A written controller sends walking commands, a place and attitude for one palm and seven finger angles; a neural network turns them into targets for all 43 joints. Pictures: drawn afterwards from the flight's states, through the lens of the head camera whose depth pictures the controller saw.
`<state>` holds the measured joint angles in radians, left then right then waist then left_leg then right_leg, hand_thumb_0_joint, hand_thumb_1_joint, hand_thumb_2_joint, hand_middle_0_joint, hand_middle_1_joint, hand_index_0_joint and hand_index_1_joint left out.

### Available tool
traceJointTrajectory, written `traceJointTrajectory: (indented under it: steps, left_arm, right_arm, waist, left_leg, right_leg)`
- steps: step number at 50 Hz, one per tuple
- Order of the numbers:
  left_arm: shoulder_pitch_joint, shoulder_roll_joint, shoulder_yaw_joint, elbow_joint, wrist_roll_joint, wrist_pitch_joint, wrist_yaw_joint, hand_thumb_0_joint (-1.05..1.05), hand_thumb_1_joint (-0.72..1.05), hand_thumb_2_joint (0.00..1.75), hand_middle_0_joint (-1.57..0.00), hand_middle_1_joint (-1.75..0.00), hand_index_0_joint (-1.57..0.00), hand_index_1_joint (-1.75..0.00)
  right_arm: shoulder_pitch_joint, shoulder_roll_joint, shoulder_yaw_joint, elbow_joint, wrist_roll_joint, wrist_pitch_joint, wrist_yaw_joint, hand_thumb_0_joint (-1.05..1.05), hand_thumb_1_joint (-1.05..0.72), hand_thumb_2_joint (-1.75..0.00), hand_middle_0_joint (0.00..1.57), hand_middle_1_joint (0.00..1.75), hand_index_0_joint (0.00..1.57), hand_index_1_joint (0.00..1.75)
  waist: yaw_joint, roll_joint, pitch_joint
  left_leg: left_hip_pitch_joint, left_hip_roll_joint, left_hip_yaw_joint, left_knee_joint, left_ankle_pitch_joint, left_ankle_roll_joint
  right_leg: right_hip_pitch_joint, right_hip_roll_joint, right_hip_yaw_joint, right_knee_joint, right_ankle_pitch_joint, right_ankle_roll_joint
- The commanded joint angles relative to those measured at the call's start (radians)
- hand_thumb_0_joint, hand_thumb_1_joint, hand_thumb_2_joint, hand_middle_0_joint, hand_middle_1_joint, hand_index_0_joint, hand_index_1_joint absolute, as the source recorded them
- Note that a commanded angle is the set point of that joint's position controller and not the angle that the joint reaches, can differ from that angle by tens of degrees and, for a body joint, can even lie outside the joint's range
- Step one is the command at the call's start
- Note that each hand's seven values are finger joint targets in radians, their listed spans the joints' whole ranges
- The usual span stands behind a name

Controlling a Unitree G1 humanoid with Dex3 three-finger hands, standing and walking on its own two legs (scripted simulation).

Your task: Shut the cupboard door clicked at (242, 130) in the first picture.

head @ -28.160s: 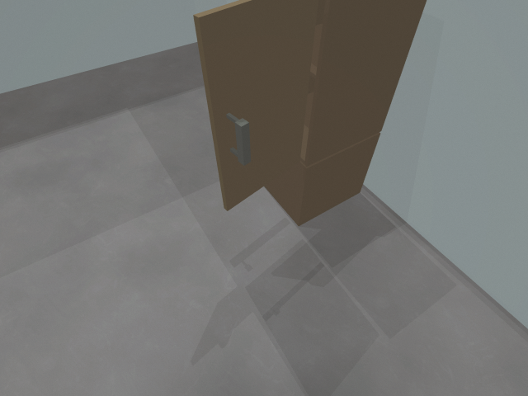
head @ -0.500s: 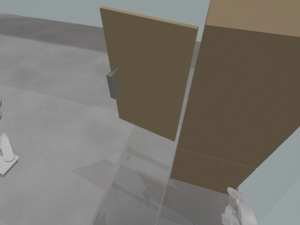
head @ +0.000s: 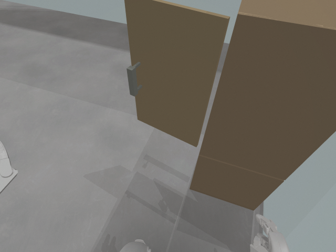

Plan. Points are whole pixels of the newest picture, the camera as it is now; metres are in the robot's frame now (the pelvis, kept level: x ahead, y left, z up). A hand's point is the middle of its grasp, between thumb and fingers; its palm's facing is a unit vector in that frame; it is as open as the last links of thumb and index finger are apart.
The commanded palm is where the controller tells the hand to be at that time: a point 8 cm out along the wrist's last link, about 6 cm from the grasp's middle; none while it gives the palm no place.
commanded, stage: step back with the hand held close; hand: left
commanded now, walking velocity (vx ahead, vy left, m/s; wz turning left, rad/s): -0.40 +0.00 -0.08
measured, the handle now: (135, 78) +0.75 +0.18 -0.03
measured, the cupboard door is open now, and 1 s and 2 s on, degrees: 79 79 79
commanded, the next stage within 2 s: stop stepping back and stand still in 0.32 s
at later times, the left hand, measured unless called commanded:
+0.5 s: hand (13, 203) +0.15 +0.23 +0.20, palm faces +0.29 -0.84 -0.46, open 7.4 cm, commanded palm +0.09 +0.29 +0.20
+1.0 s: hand out of the picture +0.09 +0.30 +0.20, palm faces +0.40 -0.82 -0.41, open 7.4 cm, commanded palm +0.06 +0.34 +0.20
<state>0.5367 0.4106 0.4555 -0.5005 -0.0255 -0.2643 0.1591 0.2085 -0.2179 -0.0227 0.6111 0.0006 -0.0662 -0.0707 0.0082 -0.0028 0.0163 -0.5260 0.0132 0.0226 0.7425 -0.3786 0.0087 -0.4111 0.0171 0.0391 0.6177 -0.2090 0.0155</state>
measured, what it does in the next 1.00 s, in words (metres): walks backwards: right foot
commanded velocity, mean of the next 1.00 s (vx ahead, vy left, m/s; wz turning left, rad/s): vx -0.08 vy -0.02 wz -0.03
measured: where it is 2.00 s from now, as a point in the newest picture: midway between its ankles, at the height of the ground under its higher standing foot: outside the picture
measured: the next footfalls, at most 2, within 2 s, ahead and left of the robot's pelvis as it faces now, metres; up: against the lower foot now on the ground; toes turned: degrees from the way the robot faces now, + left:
right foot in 0.30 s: -0.08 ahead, -0.12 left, +0.00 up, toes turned +0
left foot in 1.02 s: -0.01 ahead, +0.15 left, +0.00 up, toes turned -5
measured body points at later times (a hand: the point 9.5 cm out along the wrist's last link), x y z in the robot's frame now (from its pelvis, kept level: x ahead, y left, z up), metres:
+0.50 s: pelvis -0.08 +0.00 +0.01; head -0.07 +0.02 +0.46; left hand +0.12 +0.27 +0.22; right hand +0.08 -0.24 -0.06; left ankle +0.06 +0.11 -0.72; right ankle -0.12 -0.12 -0.72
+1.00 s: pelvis -0.11 +0.05 +0.01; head -0.15 +0.07 +0.46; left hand +0.07 +0.34 +0.22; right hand +0.01 -0.19 -0.07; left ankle -0.05 +0.15 -0.71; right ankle -0.13 -0.05 -0.72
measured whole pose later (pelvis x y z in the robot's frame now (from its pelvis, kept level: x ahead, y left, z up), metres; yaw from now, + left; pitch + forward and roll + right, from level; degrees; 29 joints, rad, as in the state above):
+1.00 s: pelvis -0.11 +0.05 +0.01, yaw -5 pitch -1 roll -2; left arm 0.58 0.43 0.40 -0.51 -0.04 -0.18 0.17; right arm 0.28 -0.19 0.02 0.67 -0.01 -0.05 -0.08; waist 0.01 0.00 -0.09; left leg -0.38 0.00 -0.01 0.66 -0.34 0.00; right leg -0.21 0.06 0.00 0.52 -0.30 -0.04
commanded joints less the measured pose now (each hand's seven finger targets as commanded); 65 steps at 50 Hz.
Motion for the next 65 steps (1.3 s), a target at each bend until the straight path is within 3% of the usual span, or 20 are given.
traceJointTrajectory:
  steps: [1, 3, 4, 7, 13, 17, 19, 25, 29, 35, 39, 41, 43, 45, 49, 54, 59, 63, 64, 65]
  left_arm:
    - [-0.119, 0.212, 0.092, -0.205, -0.009, -0.031, 0.043, 0.00, 0.90, 0.90, -0.20, -0.30, -0.20, -0.30]
    - [-0.133, 0.216, 0.099, -0.227, -0.011, -0.042, 0.043, 0.00, 0.90, 0.90, -0.20, -0.30, -0.20, -0.30]
    - [-0.131, 0.204, 0.103, -0.242, -0.009, -0.056, 0.043, 0.00, 0.90, 0.90, -0.20, -0.30, -0.20, -0.30]
    - [-0.085, 0.224, 0.170, -0.214, -0.018, -0.071, 0.021, 0.00, 0.90, 0.90, -0.20, -0.30, -0.20, -0.30]
    - [-0.061, 0.142, 0.058, -0.260, -0.031, -0.070, -0.006, 0.00, 0.90, 0.90, -0.20, -0.30, -0.20, -0.30]
    - [-0.117, 0.226, 0.106, -0.230, -0.023, -0.077, -0.004, 0.00, 0.90, 0.90, -0.20, -0.30, -0.20, -0.30]
    - [-0.112, 0.230, 0.089, -0.244, -0.042, -0.058, -0.004, 0.00, 0.90, 0.90, -0.20, -0.30, -0.20, -0.30]
    - [0.081, 0.259, 0.152, -0.138, -0.058, -0.010, 0.016, 0.00, 0.90, 0.90, -0.20, -0.30, -0.20, -0.30]
    - [-0.048, 0.207, 0.089, -0.050, -0.041, 0.016, 0.033, 0.00, 0.90, 0.90, -0.20, -0.30, -0.20, -0.30]
    - [-0.154, 0.184, 0.045, -0.188, -0.028, -0.004, 0.019, 0.00, 0.90, 0.90, -0.20, -0.30, -0.20, -0.30]
    - [-0.044, 0.198, 0.053, -0.303, -0.029, 0.003, 0.005, 0.00, 0.90, 0.90, -0.20, -0.30, -0.20, -0.30]
    - [0.039, 0.226, 0.096, -0.299, -0.031, 0.020, 0.007, 0.00, 0.90, 0.90, -0.20, -0.30, -0.20, -0.30]
    - [0.076, 0.200, 0.104, -0.218, -0.051, 0.044, 0.019, 0.00, 0.90, 0.90, -0.20, -0.30, -0.20, -0.30]
    - [-0.007, 0.180, 0.085, -0.172, -0.044, 0.066, 0.034, 0.00, 0.90, 0.90, -0.20, -0.30, -0.20, -0.30]
    - [-0.163, 0.164, 0.041, -0.033, -0.019, 0.064, 0.045, 0.00, 0.90, 0.90, -0.20, -0.30, -0.20, -0.30]
    - [-0.200, 0.165, 0.032, -0.148, -0.010, 0.041, 0.025, 0.00, 0.90, 0.90, -0.20, -0.30, -0.20, -0.30]
    - [-0.073, 0.165, 0.043, -0.244, -0.004, 0.030, 0.024, 0.00, 0.90, 0.90, -0.20, -0.30, -0.20, -0.30]
    - [-0.024, 0.183, 0.095, -0.175, -0.015, 0.022, 0.031, 0.00, 0.90, 0.90, -0.20, -0.30, -0.20, -0.30]
    - [-0.038, -0.056, -0.348, 0.601, 0.064, 0.184, -0.129, 0.00, 0.90, 0.90, -0.20, -0.30, -0.20, -0.30]
    - [-0.048, -0.066, -0.346, 0.628, 0.053, 0.250, -0.147, 0.00, 0.90, 0.90, -0.20, -0.30, -0.20, -0.30]
  right_arm:
    - [-0.080, -0.082, -0.028, -0.128, -0.006, -0.029, -0.007, 0.00, -0.90, -0.90, 0.20, 0.30, 0.20, 0.30]
    - [-0.075, -0.111, -0.026, -0.125, -0.007, -0.032, -0.025, 0.00, -0.90, -0.90, 0.20, 0.30, 0.20, 0.30]
    - [-0.096, -0.137, -0.033, -0.145, -0.005, -0.041, -0.038, 0.00, -0.90, -0.90, 0.20, 0.30, 0.20, 0.30]
    - [-0.105, -0.128, -0.062, -0.147, -0.008, -0.084, -0.032, 0.00, -0.90, -0.90, 0.20, 0.30, 0.20, 0.30]
    - [-0.080, -0.115, -0.037, -0.092, -0.017, -0.114, -0.002, 0.00, -0.90, -0.90, 0.20, 0.30, 0.20, 0.30]
    - [-0.079, -0.106, -0.039, -0.062, -0.028, -0.095, -0.019, 0.00, -0.90, -0.90, 0.20, 0.30, 0.20, 0.30]
    - [-0.100, -0.081, -0.042, -0.107, 0.002, -0.072, -0.021, 0.00, -0.90, -0.90, 0.20, 0.30, 0.20, 0.30]
    - [-0.109, -0.087, -0.014, -0.156, 0.000, -0.004, -0.032, 0.00, -0.90, -0.90, 0.20, 0.30, 0.20, 0.30]
    - [-0.082, -0.119, -0.013, -0.134, 0.004, -0.023, -0.053, 0.00, -0.90, -0.90, 0.20, 0.30, 0.20, 0.30]
    - [-0.067, -0.133, -0.014, -0.130, -0.003, -0.102, -0.052, 0.00, -0.90, -0.90, 0.20, 0.30, 0.20, 0.30]
    - [-0.056, -0.105, -0.018, -0.136, -0.014, -0.120, -0.019, 0.00, -0.90, -0.90, 0.20, 0.30, 0.20, 0.30]
    - [-0.036, -0.094, -0.023, -0.127, -0.024, -0.096, -0.007, 0.00, -0.90, -0.90, 0.20, 0.30, 0.20, 0.30]
    - [-0.025, -0.097, -0.030, -0.105, -0.027, -0.066, -0.006, 0.00, -0.90, -0.90, 0.20, 0.30, 0.20, 0.30]
    - [-0.024, -0.104, -0.033, -0.093, -0.011, -0.029, -0.011, 0.00, -0.90, -0.90, 0.20, 0.30, 0.20, 0.30]
    - [-0.055, -0.108, -0.001, -0.082, -0.004, -0.044, -0.032, 0.00, -0.90, -0.90, 0.20, 0.30, 0.20, 0.30]
    - [-0.072, -0.104, 0.011, -0.108, -0.013, -0.090, -0.035, 0.00, -0.90, -0.90, 0.20, 0.30, 0.20, 0.30]
    - [-0.077, -0.098, 0.009, -0.121, -0.016, -0.106, -0.010, 0.00, -0.90, -0.90, 0.20, 0.30, 0.20, 0.30]
    - [-0.056, -0.093, 0.005, -0.116, -0.020, -0.090, -0.007, 0.00, -0.90, -0.90, 0.20, 0.30, 0.20, 0.30]
    - [-0.095, -0.228, -0.043, 0.088, 0.006, -0.115, 0.076, 0.00, -0.90, -0.90, 0.20, 0.30, 0.20, 0.30]
    - [-0.001, -0.157, -0.045, 0.088, 0.009, -0.064, 0.072, 0.00, -0.90, -0.90, 0.20, 0.30, 0.20, 0.30]
  waist:
    - [-0.026, -0.192, -0.093]
    - [-0.037, 0.006, -0.045]
    - [-0.029, 0.204, -0.057]
    - [-0.010, 0.272, -0.185]
    - [-0.015, 0.224, -0.155]
    - [-0.020, 0.120, -0.276]
    - [-0.029, -0.055, -0.348]
    - [-0.032, -0.049, -0.094]
    - [-0.045, -0.078, 0.031]
    - [-0.018, 0.304, -0.003]
    - [-0.010, 0.263, -0.162]
    - [-0.020, 0.134, -0.185]
    - [-0.025, -0.071, -0.164]
    - [-0.044, -0.161, -0.037]
    - [-0.045, -0.017, 0.062]
    - [-0.035, 0.231, 0.032]
    - [-0.019, 0.186, -0.084]
    - [-0.022, 0.135, -0.112]
    - [-0.037, 0.027, -0.053]
    - [-0.045, -0.010, -0.129]
  left_leg:
    - [0.193, -0.007, -0.021, 0.071, -0.044, -0.011]
    - [0.214, 0.050, -0.103, -0.302, 0.001, 0.027]
    - [0.087, 0.187, -0.253, -0.442, -0.007, 0.086]
    - [-0.168, 0.349, -0.377, -0.571, -0.267, 0.169]
    - [0.182, 0.243, -0.213, -0.401, 0.195, 0.081]
    - [0.365, 0.181, -0.088, -0.257, 0.563, 0.015]
    - [0.440, 0.096, 0.028, -0.180, 0.535, -0.017]
    - [0.300, 0.014, -0.028, -0.065, 0.097, -0.030]
    - [0.313, 0.028, -0.098, -0.168, 0.070, -0.007]
    - [0.094, 0.179, -0.390, -0.765, -0.487, -0.023]
    - [0.187, 0.087, -0.138, -0.607, -0.203, -0.053]
    - [0.243, 0.006, -0.010, -0.367, -0.023, -0.040]
    - [0.343, -0.032, -0.024, -0.007, 0.061, -0.046]
    - [0.244, -0.011, -0.074, 0.177, 0.043, -0.042]
    - [0.269, 0.026, -0.046, -0.220, -0.005, 0.011]
    - [0.133, 0.270, -0.512, -0.689, -0.476, 0.097]
    - [0.179, 0.161, -0.202, -0.552, -0.160, 0.038]
    - [0.145, 0.092, -0.112, -0.415, 0.019, 0.009]
    - [0.150, 0.082, -0.073, -0.128, 0.342, -0.001]
    - [0.245, 0.092, -0.062, -0.107, 0.350, -0.014]
  right_leg:
    - [-0.109, -0.273, 0.263, -0.330, -0.105, -0.142]
    - [-0.112, -0.124, 0.123, -0.174, -0.111, -0.060]
    - [-0.002, -0.004, 0.034, 0.017, -0.092, -0.006]
    - [0.290, 0.085, 0.021, 0.403, -0.199, 0.007]
    - [0.180, 0.045, -0.036, -0.130, -0.106, -0.007]
    - [0.168, -0.068, 0.090, -0.199, 0.340, -0.036]
    - [0.148, -0.110, 0.094, -0.191, 0.559, 0.013]
    - [-0.098, -0.208, 0.208, -0.355, -0.163, -0.113]
    - [-0.158, -0.112, 0.102, -0.359, -0.353, -0.083]
    - [0.222, 0.121, -0.049, 0.006, -0.277, -0.020]
    - [0.357, 0.097, -0.079, -0.197, -0.216, -0.045]
    - [0.289, -0.016, 0.000, -0.331, -0.188, -0.080]
    - [-0.014, -0.212, 0.231, -0.451, -0.428, -0.181]
    - [-0.169, -0.290, 0.305, -0.471, -0.586, -0.234]
    - [-0.082, -0.145, 0.116, -0.297, -0.426, -0.112]
    - [0.058, 0.032, -0.015, 0.139, -0.200, -0.013]
    - [0.289, 0.021, -0.053, -0.187, -0.093, -0.023]
    - [0.349, -0.037, 0.021, -0.264, -0.012, -0.047]
    - [0.196, -0.165, 0.023, -0.152, 0.360, -0.077]
    - [0.158, -0.185, 0.088, -0.130, 0.452, -0.106]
